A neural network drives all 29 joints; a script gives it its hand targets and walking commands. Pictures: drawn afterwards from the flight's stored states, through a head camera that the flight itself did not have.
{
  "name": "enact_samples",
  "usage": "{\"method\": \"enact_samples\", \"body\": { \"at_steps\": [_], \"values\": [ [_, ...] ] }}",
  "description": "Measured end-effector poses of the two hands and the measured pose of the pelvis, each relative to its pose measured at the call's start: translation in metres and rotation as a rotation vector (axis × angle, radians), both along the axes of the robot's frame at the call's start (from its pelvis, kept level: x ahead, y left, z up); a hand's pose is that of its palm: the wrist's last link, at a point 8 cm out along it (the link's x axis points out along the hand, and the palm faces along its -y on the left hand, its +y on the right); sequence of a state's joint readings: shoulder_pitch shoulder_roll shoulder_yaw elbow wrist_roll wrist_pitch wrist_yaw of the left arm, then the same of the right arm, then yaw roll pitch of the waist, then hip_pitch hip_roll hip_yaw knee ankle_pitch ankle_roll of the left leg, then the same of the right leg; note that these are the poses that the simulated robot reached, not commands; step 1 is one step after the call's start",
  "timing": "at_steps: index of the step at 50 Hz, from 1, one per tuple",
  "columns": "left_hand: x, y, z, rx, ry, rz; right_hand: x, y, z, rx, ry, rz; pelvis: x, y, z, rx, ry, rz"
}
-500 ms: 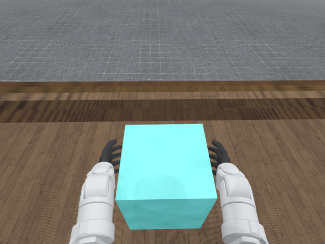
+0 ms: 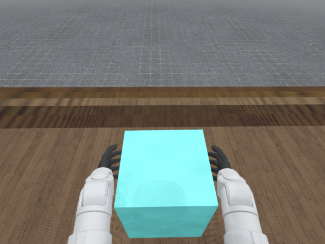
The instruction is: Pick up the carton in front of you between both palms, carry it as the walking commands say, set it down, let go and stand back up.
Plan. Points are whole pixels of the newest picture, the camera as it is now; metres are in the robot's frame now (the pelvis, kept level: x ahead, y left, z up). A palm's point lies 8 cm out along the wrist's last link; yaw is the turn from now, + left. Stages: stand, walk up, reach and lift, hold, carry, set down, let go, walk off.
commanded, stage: reach and lift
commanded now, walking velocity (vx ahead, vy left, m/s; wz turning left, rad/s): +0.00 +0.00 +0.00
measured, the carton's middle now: (164, 185) +0.29 +0.00 -0.04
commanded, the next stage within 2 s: hold in 0.12 s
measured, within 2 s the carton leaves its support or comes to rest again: neither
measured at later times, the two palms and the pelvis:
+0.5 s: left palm (103, 175) +0.27 +0.15 +0.05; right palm (226, 177) +0.27 -0.15 +0.05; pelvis -0.01 +0.00 +0.00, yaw +0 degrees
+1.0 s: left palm (100, 160) +0.31 +0.16 +0.07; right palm (220, 159) +0.31 -0.14 +0.07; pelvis +0.02 +0.01 -0.01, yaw +1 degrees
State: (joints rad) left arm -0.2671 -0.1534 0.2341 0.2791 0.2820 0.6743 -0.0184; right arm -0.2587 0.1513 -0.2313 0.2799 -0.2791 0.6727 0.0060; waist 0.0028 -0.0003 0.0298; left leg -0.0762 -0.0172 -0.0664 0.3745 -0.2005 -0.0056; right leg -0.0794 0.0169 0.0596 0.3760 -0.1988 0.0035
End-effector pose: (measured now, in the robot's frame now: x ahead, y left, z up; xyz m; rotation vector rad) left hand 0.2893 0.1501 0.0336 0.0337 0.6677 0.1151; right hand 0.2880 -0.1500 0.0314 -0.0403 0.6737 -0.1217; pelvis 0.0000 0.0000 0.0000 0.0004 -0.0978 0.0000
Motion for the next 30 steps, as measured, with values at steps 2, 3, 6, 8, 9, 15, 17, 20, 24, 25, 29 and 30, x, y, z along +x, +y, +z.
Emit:
{"method": "enact_samples", "body": {
  "at_steps": [2,3,6,8,9,15,17,20,24,25,29,30],
  "values": [
    [0.000,0.000,0.001,0.000,-0.001,0.000,0.000,0.000,0.001,0.000,-0.001,0.000,0.000,0.000,0.000,0.000,-0.002,0.000],
    [-0.001,0.000,0.001,0.000,-0.001,0.000,-0.001,0.000,0.001,0.000,-0.001,0.000,0.000,0.000,0.000,0.000,-0.003,0.000],
    [-0.001,0.000,0.003,-0.001,-0.003,0.000,-0.002,0.000,0.003,0.001,-0.003,-0.002,-0.001,0.000,0.000,0.000,-0.007,0.000],
    [-0.002,0.000,0.005,-0.002,-0.008,0.001,-0.003,0.000,0.005,0.002,-0.008,-0.002,-0.001,0.000,0.000,0.000,-0.010,0.000],
    [-0.003,0.000,0.007,-0.003,-0.013,0.001,-0.003,0.000,0.007,0.002,-0.013,-0.002,-0.001,0.000,0.000,0.000,-0.011,0.000],
    [-0.010,0.000,0.018,-0.002,-0.035,0.000,-0.010,0.000,0.018,0.002,-0.035,-0.002,-0.003,0.001,0.001,0.000,-0.030,0.000],
    [-0.011,0.000,0.018,-0.004,-0.027,0.001,-0.012,0.000,0.018,0.003,-0.027,-0.003,-0.004,0.001,0.001,0.000,-0.038,-0.001],
    [-0.014,0.000,0.016,-0.008,-0.013,0.003,-0.015,0.000,0.016,0.008,-0.013,-0.006,-0.008,0.001,0.000,0.001,-0.046,-0.001],
    [-0.016,0.000,0.015,-0.012,-0.009,0.007,-0.017,0.000,0.015,0.012,-0.009,-0.010,-0.013,0.001,-0.001,0.001,-0.049,-0.001],
    [-0.016,0.000,0.015,-0.014,-0.010,0.008,-0.017,0.000,0.015,0.014,-0.010,-0.011,-0.014,0.001,-0.001,0.001,-0.050,-0.001],
    [-0.016,0.000,0.016,-0.020,-0.017,0.013,-0.016,0.000,0.016,0.020,-0.017,-0.014,-0.016,0.001,-0.002,0.001,-0.050,-0.001],
    [-0.016,0.000,0.016,-0.021,-0.018,0.014,-0.016,0.000,0.016,0.021,-0.018,-0.015,-0.017,0.001,-0.002,0.001,-0.050,-0.001]
  ]
}}
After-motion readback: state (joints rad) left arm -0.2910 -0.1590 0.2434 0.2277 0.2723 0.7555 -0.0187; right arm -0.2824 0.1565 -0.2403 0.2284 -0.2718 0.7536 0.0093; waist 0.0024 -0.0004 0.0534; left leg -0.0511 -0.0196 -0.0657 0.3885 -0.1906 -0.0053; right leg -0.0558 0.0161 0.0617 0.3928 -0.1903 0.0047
